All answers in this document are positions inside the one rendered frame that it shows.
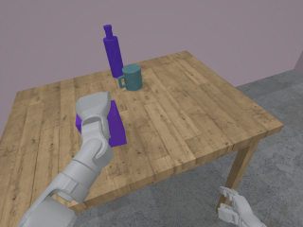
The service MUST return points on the left robot upper arm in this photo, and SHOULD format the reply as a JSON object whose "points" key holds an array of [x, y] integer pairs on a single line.
{"points": [[51, 213]]}

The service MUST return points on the robot right hand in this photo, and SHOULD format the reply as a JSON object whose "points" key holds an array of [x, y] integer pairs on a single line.
{"points": [[239, 206]]}

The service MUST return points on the right robot forearm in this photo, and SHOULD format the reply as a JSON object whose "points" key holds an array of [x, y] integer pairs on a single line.
{"points": [[249, 220]]}

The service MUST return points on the left robot forearm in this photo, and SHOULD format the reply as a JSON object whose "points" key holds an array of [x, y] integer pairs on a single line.
{"points": [[74, 182]]}

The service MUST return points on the table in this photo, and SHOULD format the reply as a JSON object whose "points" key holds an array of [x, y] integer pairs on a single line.
{"points": [[185, 115]]}

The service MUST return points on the sponge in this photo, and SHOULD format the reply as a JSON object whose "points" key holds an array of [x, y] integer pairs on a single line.
{"points": [[116, 128]]}

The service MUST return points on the robot left hand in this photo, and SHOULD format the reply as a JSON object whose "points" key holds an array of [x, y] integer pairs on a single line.
{"points": [[96, 103]]}

